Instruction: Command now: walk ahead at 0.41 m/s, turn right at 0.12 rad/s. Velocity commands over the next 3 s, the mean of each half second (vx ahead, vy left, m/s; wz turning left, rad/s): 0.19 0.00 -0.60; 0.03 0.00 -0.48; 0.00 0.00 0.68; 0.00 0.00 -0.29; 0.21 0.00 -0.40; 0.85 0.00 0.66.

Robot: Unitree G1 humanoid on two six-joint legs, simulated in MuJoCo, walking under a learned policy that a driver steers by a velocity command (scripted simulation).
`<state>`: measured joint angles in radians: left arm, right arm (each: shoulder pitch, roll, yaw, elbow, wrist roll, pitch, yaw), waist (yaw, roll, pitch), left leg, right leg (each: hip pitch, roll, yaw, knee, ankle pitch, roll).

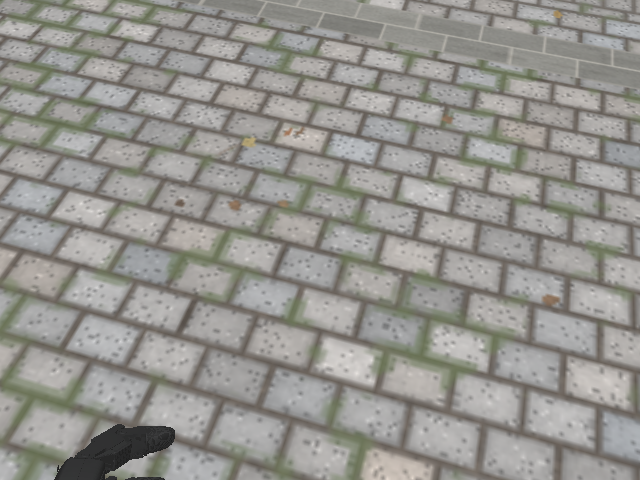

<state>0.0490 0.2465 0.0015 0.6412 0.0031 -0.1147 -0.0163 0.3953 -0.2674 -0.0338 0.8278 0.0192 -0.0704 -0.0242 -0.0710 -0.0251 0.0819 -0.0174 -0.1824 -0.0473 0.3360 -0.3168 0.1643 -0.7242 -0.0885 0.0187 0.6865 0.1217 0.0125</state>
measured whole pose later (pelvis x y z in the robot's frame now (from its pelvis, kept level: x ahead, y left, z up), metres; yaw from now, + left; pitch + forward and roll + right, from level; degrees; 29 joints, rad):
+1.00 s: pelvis +0.33 +0.00 +0.01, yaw -35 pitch +1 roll -2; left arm 0.17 0.29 0.05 0.63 -0.01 0.04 0.04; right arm 0.19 -0.23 -0.03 0.68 0.01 0.02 -0.01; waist -0.03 -0.02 0.06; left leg -0.30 -0.06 -0.14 0.47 -0.18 0.03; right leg -0.33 0.03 0.12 0.81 -0.46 0.11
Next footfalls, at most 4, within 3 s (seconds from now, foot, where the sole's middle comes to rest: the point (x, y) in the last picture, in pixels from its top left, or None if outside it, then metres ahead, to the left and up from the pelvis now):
0.10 right None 0.33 -0.10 -0.77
0.68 left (298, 472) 0.45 0.03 -0.77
1.12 right None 0.27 -0.12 -0.77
1.56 left None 0.43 0.11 -0.77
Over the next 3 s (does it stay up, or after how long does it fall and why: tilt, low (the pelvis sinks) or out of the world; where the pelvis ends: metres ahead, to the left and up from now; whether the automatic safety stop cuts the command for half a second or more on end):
stays up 0.80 -0.12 0.00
